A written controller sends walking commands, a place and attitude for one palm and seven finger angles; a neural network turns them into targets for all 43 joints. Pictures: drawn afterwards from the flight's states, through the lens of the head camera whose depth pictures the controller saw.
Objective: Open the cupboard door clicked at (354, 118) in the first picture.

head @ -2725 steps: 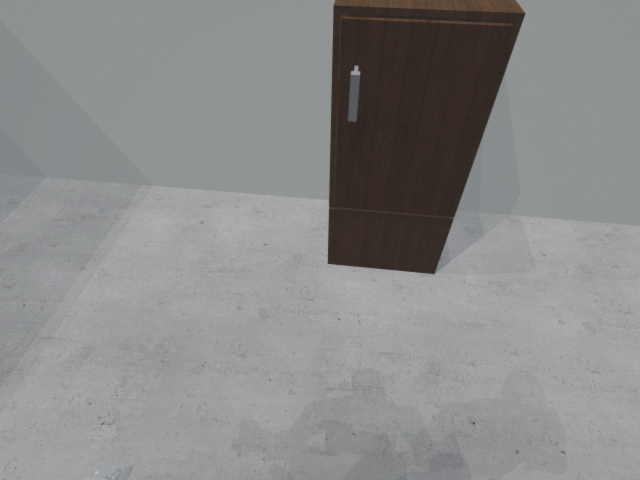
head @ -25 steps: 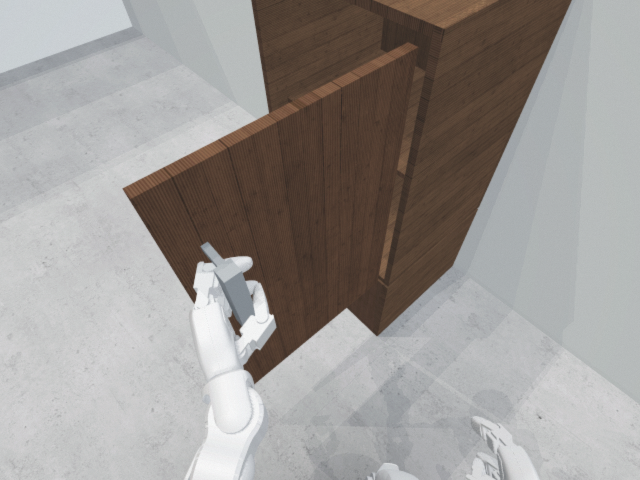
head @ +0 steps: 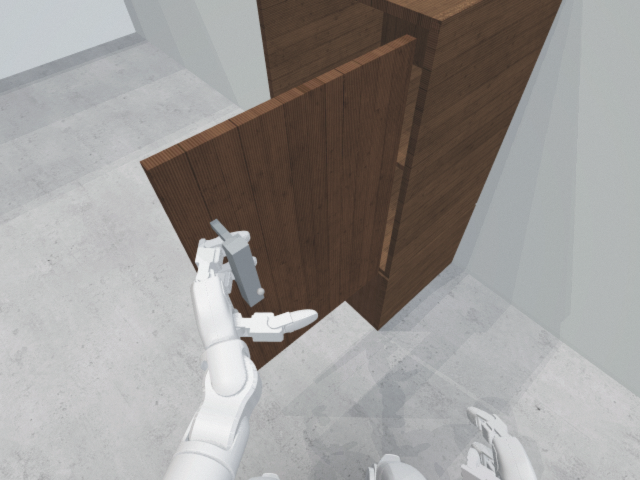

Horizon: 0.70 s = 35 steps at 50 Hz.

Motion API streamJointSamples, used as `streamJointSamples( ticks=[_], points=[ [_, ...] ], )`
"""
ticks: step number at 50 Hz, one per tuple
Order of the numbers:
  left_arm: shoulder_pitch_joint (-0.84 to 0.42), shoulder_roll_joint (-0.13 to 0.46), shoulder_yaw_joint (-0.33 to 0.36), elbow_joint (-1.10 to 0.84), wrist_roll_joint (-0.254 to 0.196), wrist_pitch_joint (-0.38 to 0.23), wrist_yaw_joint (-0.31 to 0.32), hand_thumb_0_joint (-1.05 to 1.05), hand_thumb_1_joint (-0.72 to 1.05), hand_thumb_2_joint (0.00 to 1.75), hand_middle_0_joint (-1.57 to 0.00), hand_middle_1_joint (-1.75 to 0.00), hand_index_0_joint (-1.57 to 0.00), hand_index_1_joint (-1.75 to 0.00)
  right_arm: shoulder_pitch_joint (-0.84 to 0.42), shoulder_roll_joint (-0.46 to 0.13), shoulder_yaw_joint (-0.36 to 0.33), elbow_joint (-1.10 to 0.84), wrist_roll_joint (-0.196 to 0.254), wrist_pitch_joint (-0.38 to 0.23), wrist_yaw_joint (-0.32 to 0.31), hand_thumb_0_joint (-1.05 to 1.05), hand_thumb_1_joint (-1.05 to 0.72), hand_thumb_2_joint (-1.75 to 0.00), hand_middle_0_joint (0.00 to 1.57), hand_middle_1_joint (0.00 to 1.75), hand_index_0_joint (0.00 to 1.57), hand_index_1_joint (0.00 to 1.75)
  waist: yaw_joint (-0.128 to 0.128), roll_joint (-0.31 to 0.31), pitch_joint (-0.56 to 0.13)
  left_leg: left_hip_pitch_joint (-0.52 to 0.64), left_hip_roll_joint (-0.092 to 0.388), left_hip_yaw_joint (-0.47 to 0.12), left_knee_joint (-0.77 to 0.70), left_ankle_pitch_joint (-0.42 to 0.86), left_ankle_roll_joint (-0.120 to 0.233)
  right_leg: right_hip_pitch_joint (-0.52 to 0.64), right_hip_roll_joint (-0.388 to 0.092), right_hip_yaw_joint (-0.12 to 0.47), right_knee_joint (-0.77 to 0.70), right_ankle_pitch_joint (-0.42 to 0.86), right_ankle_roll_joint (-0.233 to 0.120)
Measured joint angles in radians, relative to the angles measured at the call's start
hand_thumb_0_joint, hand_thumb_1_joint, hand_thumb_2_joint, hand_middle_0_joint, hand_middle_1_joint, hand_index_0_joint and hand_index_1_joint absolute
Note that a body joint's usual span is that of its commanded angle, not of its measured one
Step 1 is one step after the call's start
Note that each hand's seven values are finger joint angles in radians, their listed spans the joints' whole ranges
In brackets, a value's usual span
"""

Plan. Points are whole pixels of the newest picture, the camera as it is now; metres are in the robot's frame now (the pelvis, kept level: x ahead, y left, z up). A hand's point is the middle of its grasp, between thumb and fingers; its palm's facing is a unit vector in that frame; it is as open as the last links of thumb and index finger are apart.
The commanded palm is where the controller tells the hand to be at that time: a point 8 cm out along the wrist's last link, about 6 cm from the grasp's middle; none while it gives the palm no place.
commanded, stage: open thumb and fingers to let go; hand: left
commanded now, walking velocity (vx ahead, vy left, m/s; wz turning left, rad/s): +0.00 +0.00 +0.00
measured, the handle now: (236, 263) +0.38 +0.13 +0.05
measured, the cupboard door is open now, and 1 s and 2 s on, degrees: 89 89 89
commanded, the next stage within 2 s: slide the hand sideways off the handle in 0.26 s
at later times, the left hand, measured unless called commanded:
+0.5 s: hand (253, 305) +0.32 +0.10 +0.05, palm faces +0.03 -0.99 -0.14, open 15.8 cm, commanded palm +0.29 +0.14 +0.05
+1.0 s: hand (222, 344) +0.27 +0.13 +0.04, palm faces -0.07 -1.00 -0.03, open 16.3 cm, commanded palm +0.25 +0.19 +0.05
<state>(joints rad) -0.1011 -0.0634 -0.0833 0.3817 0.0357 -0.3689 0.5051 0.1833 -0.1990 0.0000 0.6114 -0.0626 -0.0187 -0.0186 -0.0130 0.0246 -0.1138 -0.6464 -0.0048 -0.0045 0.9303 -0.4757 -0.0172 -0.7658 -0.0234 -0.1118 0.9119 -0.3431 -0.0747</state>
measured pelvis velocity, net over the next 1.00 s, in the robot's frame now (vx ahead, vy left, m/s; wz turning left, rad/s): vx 0.01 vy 0.03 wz -0.02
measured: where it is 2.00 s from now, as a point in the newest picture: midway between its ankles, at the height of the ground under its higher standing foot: outside the picture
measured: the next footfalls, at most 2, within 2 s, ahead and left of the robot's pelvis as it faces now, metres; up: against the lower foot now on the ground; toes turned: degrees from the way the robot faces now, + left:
none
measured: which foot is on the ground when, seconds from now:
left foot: down 0.00-1.00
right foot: down 0.00-1.00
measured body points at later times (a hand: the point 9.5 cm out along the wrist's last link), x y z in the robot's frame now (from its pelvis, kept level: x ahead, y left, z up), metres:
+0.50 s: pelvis +0.00 +0.02 +0.00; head +0.05 +0.01 +0.44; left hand +0.31 +0.15 +0.06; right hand +0.16 -0.21 -0.11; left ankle -0.01 +0.13 -0.68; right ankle +0.07 -0.07 -0.68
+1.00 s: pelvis +0.01 +0.03 -0.01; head +0.06 +0.02 +0.44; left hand +0.27 +0.18 +0.05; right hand +0.19 -0.19 -0.09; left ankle -0.01 +0.13 -0.68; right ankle +0.07 -0.07 -0.68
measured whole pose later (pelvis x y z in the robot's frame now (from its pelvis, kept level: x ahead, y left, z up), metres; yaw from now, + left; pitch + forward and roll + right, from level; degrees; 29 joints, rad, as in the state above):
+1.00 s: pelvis +0.01 +0.03 -0.01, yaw -1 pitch +11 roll +0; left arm 0.23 0.11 -0.10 0.05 -0.08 -0.34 -0.02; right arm 0.24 -0.22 0.02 0.48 0.00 -0.08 -0.01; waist 0.01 0.02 -0.11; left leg -0.66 -0.02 0.02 0.99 -0.53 0.02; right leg -0.78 -0.03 -0.09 0.95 -0.38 -0.03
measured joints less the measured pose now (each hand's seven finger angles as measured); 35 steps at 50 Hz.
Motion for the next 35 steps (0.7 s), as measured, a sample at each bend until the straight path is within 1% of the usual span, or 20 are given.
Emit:
streamJointSamples(
  ticks=[5, 11, 19, 20, 21, 23, 25, 27, 29, 31, 32, 33, 35],
  points=[
    [-0.028, -0.009, -0.008, 0.021, 0.010, -0.004, 0.024, -0.01, -0.44, 0.33, -0.27, -1.02, -0.27, -1.02, 0.007, -0.001, 0.000, 0.000, -0.004, -0.005, 0.002, 0.01, -0.91, -0.90, 0.20, 0.30, 0.20, 0.30, -0.003, 0.001, 0.000, -0.014, -0.004, 0.007, 0.011, -0.002, 0.009, -0.013, -0.004, 0.007, 0.005, 0.004, 0.008],
    [-0.045, -0.024, -0.024, 0.037, 0.029, -0.006, 0.046, -0.01, -0.49, 0.31, -0.25, -0.79, -0.24, -0.78, 0.013, 0.003, 0.003, 0.006, -0.010, -0.003, 0.006, 0.01, -0.91, -0.90, 0.20, 0.30, 0.20, 0.30, 0.000, -0.001, -0.003, -0.022, -0.008, 0.016, 0.016, -0.004, 0.018, -0.023, -0.007, 0.016, 0.008, 0.006, 0.017],
    [-0.035, -0.019, -0.041, 0.029, 0.028, 0.000, 0.042, -0.02, -0.50, 0.31, -0.36, -0.63, -0.33, -0.64, 0.013, 0.008, 0.005, 0.004, -0.011, 0.002, 0.013, 0.01, -0.91, -0.90, 0.20, 0.30, 0.20, 0.30, 0.006, 0.002, -0.007, -0.021, -0.010, 0.020, 0.017, -0.008, 0.026, -0.020, -0.008, 0.021, 0.004, 0.008, 0.025],
    [-0.028, -0.012, -0.043, 0.022, 0.035, -0.001, 0.025, -0.02, -0.50, 0.30, -0.36, -0.61, -0.33, -0.62, 0.013, 0.007, 0.008, 0.003, -0.011, -0.001, 0.014, 0.01, -0.91, -0.90, 0.20, 0.30, 0.20, 0.30, 0.006, 0.001, -0.006, -0.020, -0.011, 0.021, 0.018, -0.008, 0.027, -0.020, -0.009, 0.022, 0.005, 0.007, 0.026],
    [-0.016, 0.003, -0.042, 0.013, 0.039, -0.009, -0.022, -0.02, -0.50, 0.30, -0.35, -0.59, -0.31, -0.60, 0.016, 0.005, 0.010, -0.001, -0.008, -0.004, 0.014, 0.01, -0.91, -0.90, 0.20, 0.30, 0.20, 0.30, 0.006, -0.001, -0.006, -0.022, -0.013, 0.020, 0.020, -0.009, 0.028, -0.021, -0.011, 0.022, 0.008, 0.006, 0.026],
    [0.000, 0.058, -0.044, 0.003, 0.042, -0.029, -0.151, -0.02, -0.50, 0.30, -0.32, -0.53, -0.25, -0.54, 0.028, 0.001, 0.012, -0.012, -0.001, -0.010, 0.009, 0.01, -0.91, -0.90, 0.20, 0.30, 0.20, 0.30, 0.011, -0.004, -0.004, -0.024, -0.016, 0.018, 0.027, -0.012, 0.030, -0.022, -0.014, 0.020, 0.017, 0.001, 0.027],
    [0.007, 0.123, -0.056, -0.007, 0.027, -0.043, -0.285, -0.02, -0.50, 0.30, -0.29, -0.48, -0.20, -0.49, 0.037, -0.008, 0.013, -0.021, 0.012, -0.018, 0.003, 0.01, -0.91, -0.90, 0.20, 0.30, 0.20, 0.30, 0.015, -0.002, 0.004, -0.021, -0.018, 0.014, 0.035, -0.015, 0.031, -0.017, -0.017, 0.016, 0.023, -0.004, 0.028],
    [0.006, 0.170, -0.070, -0.020, -0.029, -0.039, -0.409, -0.02, -0.50, 0.30, -0.26, -0.43, -0.16, -0.44, 0.046, -0.022, 0.014, -0.031, 0.034, -0.028, -0.003, 0.01, -0.91, -0.90, 0.20, 0.30, 0.20, 0.30, 0.018, 0.007, 0.016, -0.014, -0.019, 0.008, 0.040, -0.018, 0.033, -0.004, -0.018, 0.011, 0.021, -0.005, 0.030],
    [0.008, 0.181, -0.074, -0.032, -0.099, -0.018, -0.498, -0.02, -0.50, 0.30, -0.23, -0.40, -0.14, -0.40, 0.051, -0.034, 0.015, -0.039, 0.055, -0.039, -0.010, 0.01, -0.91, -0.90, 0.20, 0.30, 0.20, 0.30, 0.020, 0.017, 0.027, -0.002, -0.019, 0.007, 0.036, -0.018, 0.036, 0.011, -0.018, 0.010, 0.011, -0.002, 0.034],
    [0.016, 0.164, -0.067, -0.046, -0.152, 0.008, -0.537, -0.02, -0.51, 0.30, -0.21, -0.37, -0.13, -0.37, 0.056, -0.042, 0.018, -0.048, 0.070, -0.049, -0.013, 0.01, -0.91, -0.90, 0.20, 0.30, 0.20, 0.30, 0.020, 0.020, 0.029, 0.009, -0.021, 0.011, 0.024, -0.014, 0.039, 0.021, -0.019, 0.014, 0.000, 0.004, 0.038],
    [0.022, 0.151, -0.060, -0.052, -0.166, 0.018, -0.541, -0.02, -0.51, 0.30, -0.20, -0.36, -0.13, -0.36, 0.058, -0.043, 0.020, -0.052, 0.073, -0.054, -0.013, 0.01, -0.91, -0.90, 0.20, 0.30, 0.20, 0.30, 0.020, 0.018, 0.029, 0.012, -0.022, 0.014, 0.018, -0.011, 0.040, 0.023, -0.020, 0.017, -0.005, 0.006, 0.040],
    [0.029, 0.140, -0.054, -0.060, -0.167, 0.025, -0.539, -0.02, -0.51, 0.30, -0.18, -0.35, -0.13, -0.35, 0.060, -0.044, 0.020, -0.058, 0.074, -0.059, -0.012, 0.01, -0.91, -0.90, 0.20, 0.30, 0.20, 0.30, 0.020, 0.015, 0.026, 0.013, -0.024, 0.017, 0.013, -0.009, 0.041, 0.022, -0.021, 0.020, -0.007, 0.007, 0.041],
    [0.048, 0.124, -0.050, -0.082, -0.153, 0.031, -0.523, -0.02, -0.51, 0.30, -0.16, -0.33, -0.15, -0.34, 0.064, -0.041, 0.021, -0.071, 0.070, -0.065, -0.003, 0.01, -0.91, -0.90, 0.20, 0.30, 0.20, 0.30, 0.019, 0.007, 0.019, 0.011, -0.026, 0.023, 0.009, -0.009, 0.043, 0.015, -0.022, 0.027, -0.004, 0.006, 0.043]
  ],
)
